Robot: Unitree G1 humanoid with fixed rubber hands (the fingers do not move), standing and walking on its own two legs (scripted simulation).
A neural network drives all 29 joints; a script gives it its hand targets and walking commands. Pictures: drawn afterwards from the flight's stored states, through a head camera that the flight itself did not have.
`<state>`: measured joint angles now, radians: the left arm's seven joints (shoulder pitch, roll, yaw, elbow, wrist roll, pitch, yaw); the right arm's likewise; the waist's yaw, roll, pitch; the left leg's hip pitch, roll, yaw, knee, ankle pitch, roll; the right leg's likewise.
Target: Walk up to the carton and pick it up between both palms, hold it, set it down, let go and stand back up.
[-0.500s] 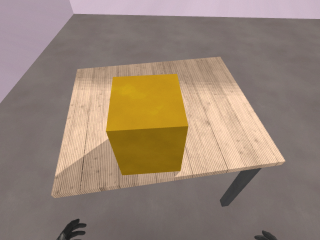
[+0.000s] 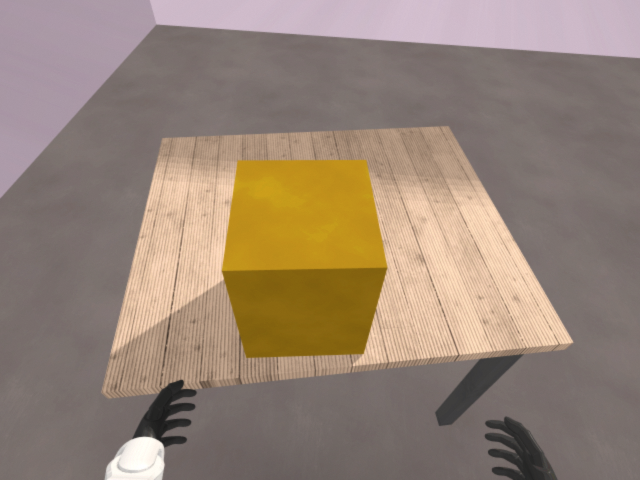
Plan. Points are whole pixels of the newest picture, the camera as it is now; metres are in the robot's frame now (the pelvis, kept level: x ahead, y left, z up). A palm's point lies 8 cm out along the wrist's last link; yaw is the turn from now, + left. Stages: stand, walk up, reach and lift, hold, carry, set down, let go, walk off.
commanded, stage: reach and lift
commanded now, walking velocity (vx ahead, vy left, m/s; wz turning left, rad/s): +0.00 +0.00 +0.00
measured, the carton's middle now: (304, 262) +0.44 +0.04 -0.03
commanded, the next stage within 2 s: none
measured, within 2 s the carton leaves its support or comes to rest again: neither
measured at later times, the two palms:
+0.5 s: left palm (136, 439) +0.18 +0.24 -0.06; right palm (497, 443) +0.18 -0.21 -0.05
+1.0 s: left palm (133, 423) +0.19 +0.24 -0.04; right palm (462, 402) +0.22 -0.17 -0.04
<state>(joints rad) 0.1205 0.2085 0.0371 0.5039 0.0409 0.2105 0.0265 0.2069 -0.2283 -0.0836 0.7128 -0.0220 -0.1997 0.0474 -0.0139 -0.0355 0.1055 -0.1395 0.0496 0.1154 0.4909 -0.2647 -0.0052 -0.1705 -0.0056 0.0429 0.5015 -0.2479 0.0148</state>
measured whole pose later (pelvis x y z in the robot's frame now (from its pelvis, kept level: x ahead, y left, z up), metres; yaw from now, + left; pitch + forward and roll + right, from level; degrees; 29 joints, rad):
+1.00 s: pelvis +0.01 +0.00 +0.00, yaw +4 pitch -3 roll -1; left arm 0.09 0.23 -0.03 0.72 -0.17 -0.46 -0.01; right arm 0.08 -0.09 0.04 0.82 0.17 -0.56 -0.02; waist 0.03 -0.02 0.03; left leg -0.19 0.04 0.04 0.51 -0.27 -0.01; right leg -0.17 -0.01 -0.01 0.47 -0.26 0.01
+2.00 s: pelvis +0.02 +0.00 +0.01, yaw +4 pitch +1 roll -1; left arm -0.46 0.25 0.08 0.79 -0.16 -0.05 -0.03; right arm -0.45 -0.17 0.07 0.84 0.27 -0.15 -0.13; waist 0.03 -0.02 -0.01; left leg -0.20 0.04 0.03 0.40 -0.22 -0.01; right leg -0.17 0.00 0.00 0.34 -0.19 0.01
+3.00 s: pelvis +0.01 -0.01 -0.02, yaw +5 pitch +22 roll -1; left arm -0.93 0.29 -0.08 1.52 -0.31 -0.39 0.01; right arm -0.88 -0.19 0.08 1.34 0.34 -0.28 -0.08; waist -0.01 -0.01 -0.25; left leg -0.76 0.04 -0.02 0.62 -0.25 -0.02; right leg -0.72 0.00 -0.04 0.57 -0.24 0.00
